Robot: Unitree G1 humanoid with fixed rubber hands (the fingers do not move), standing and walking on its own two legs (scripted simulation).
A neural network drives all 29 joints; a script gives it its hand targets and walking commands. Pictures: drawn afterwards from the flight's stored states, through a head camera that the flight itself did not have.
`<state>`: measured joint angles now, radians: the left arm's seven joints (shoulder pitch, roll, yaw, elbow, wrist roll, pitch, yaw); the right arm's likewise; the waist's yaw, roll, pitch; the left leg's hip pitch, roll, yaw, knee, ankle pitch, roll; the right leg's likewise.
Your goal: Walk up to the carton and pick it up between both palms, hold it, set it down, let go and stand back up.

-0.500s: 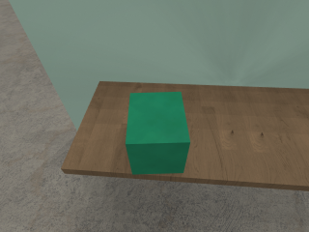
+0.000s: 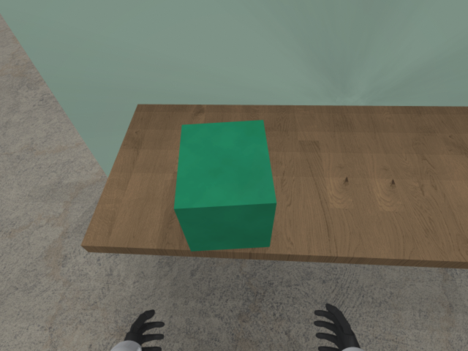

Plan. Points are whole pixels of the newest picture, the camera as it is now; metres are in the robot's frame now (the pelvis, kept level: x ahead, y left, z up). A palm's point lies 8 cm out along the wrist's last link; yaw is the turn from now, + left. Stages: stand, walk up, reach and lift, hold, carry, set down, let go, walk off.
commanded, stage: reach and lift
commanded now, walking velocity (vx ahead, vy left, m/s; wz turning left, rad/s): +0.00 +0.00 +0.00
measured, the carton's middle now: (226, 186) +0.49 +0.04 -0.09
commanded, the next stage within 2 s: none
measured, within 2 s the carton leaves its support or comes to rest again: neither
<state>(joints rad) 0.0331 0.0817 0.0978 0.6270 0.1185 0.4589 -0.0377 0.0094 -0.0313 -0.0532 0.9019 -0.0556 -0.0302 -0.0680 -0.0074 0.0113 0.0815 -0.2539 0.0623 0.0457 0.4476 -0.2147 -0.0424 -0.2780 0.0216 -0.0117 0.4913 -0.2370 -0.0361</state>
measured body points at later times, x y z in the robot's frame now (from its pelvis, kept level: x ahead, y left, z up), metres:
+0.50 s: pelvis +0.00 +0.02 +0.00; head +0.01 +0.03 +0.45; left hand +0.19 +0.23 -0.11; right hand +0.16 -0.18 -0.11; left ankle +0.01 +0.15 -0.74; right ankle +0.01 -0.09 -0.74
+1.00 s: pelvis -0.01 +0.01 -0.01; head -0.01 +0.02 +0.44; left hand +0.19 +0.21 -0.10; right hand +0.18 -0.21 -0.10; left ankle +0.01 +0.15 -0.74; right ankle +0.01 -0.09 -0.74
